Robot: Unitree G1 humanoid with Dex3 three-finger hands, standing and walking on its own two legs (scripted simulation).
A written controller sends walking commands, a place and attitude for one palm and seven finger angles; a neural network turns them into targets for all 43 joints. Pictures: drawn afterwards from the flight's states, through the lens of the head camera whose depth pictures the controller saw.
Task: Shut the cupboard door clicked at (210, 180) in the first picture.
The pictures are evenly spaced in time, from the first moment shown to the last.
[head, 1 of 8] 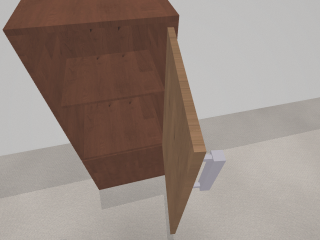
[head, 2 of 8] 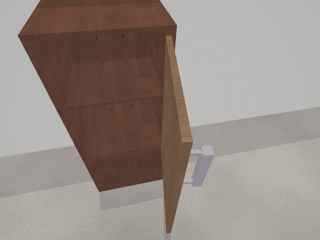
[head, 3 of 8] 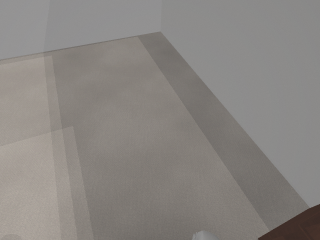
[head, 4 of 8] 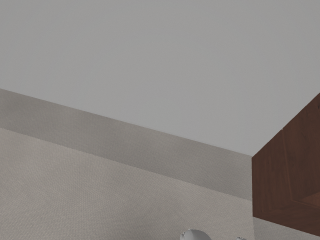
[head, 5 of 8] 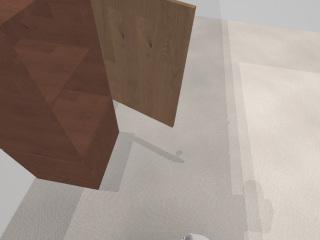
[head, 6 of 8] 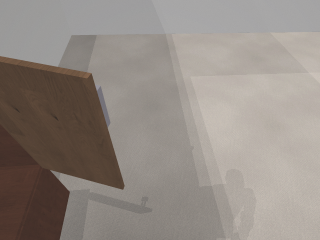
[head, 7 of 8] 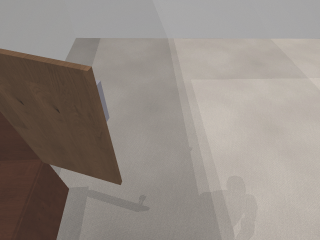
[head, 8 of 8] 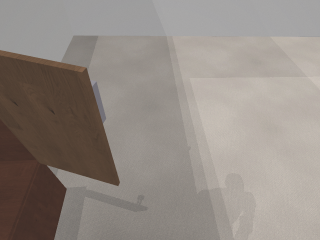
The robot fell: no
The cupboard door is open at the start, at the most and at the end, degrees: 80 80 71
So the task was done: no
